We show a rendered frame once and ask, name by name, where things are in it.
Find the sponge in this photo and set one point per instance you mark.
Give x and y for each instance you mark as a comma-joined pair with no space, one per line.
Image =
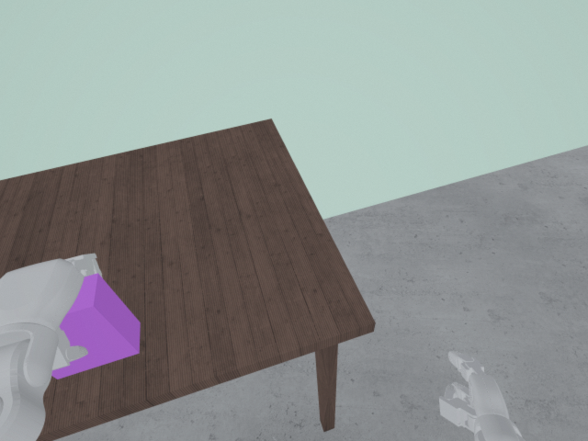
103,324

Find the robot right forearm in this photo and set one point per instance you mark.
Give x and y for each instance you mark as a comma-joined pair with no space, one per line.
494,427

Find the table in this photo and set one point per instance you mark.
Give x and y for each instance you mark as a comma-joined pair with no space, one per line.
215,245

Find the robot left hand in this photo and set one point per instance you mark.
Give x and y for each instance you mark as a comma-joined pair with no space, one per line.
43,293

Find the robot right hand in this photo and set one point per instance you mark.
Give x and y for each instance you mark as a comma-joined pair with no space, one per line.
462,405

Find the robot left forearm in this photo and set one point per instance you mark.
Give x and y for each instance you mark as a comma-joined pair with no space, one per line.
27,352

